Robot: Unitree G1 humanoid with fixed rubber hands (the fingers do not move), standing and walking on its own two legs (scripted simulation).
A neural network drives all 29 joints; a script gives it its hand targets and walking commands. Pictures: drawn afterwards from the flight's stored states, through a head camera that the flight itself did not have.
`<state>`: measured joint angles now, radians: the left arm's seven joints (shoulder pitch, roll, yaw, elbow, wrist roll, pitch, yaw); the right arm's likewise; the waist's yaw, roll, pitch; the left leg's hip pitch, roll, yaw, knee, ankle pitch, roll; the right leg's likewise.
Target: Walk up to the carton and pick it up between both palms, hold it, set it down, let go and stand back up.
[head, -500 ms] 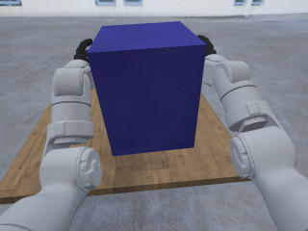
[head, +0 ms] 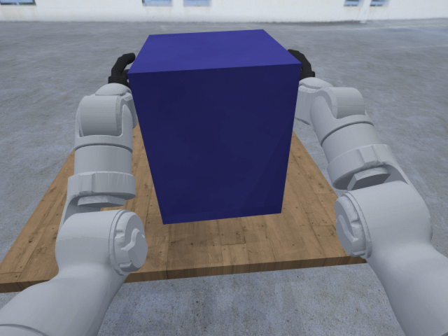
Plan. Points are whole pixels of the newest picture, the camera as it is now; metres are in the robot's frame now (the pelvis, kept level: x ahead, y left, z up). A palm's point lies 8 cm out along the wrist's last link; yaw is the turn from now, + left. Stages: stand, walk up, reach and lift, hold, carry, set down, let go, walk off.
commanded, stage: hold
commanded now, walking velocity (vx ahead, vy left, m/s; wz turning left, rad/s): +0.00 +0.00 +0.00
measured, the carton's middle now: (214, 123) +0.38 +0.01 +0.26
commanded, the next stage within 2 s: set down in 0.86 s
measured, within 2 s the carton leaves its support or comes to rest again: neither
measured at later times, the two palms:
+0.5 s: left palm (120, 98) +0.38 +0.16 +0.31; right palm (301, 93) +0.38 -0.14 +0.32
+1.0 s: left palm (120, 94) +0.38 +0.15 +0.31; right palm (303, 88) +0.37 -0.14 +0.33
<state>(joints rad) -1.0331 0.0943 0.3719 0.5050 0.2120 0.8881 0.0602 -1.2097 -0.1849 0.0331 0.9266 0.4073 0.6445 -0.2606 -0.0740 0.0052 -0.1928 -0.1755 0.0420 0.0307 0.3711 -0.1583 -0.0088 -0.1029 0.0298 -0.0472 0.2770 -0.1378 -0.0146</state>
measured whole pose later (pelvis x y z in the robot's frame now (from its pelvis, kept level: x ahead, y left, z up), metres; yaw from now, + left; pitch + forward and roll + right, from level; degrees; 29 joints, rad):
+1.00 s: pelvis +0.00 +0.00 +0.00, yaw +1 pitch -3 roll -1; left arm -1.06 0.11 0.38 0.55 0.20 0.85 0.06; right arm -1.23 -0.17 -0.02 0.94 0.38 0.63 -0.27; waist -0.10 0.00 -0.17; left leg -0.16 0.03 0.01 0.36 -0.15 0.00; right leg -0.08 0.02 -0.06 0.27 -0.14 -0.01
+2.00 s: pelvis +0.01 +0.02 +0.00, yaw +2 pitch -8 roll -1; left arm -0.95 0.06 0.40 0.56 0.31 0.58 0.00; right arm -0.97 -0.04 -0.13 0.88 0.13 0.29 -0.19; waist -0.10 -0.05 0.01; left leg -0.05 0.00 0.01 0.34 -0.16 0.02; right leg 0.03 -0.01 -0.07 0.26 -0.16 0.01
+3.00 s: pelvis +0.02 +0.02 +0.00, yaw +1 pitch -4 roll -1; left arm -0.85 0.05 0.38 0.75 0.29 0.36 0.00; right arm -0.85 0.04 -0.29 0.93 -0.05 0.12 -0.16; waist -0.07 -0.08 0.01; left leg -0.09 0.00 0.03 0.33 -0.17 0.02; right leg -0.02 -0.01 -0.05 0.25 -0.16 0.01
